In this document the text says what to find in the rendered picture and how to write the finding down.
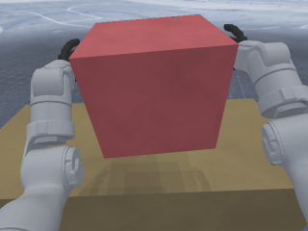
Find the left robot forearm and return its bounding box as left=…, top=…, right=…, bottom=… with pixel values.
left=20, top=60, right=75, bottom=189

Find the right robot forearm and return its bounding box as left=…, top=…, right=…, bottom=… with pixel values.
left=234, top=40, right=308, bottom=119

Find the robot left hand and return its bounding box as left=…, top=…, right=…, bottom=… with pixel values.
left=58, top=38, right=80, bottom=82

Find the carton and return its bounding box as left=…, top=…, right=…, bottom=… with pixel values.
left=68, top=14, right=239, bottom=159

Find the left robot upper arm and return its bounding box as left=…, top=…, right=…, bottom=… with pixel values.
left=0, top=145, right=85, bottom=231

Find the robot right hand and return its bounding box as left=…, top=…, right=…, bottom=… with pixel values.
left=223, top=24, right=247, bottom=70

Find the pedestal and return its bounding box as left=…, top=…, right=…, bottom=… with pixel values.
left=0, top=98, right=307, bottom=231

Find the right robot upper arm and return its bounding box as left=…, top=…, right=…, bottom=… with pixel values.
left=261, top=113, right=308, bottom=223

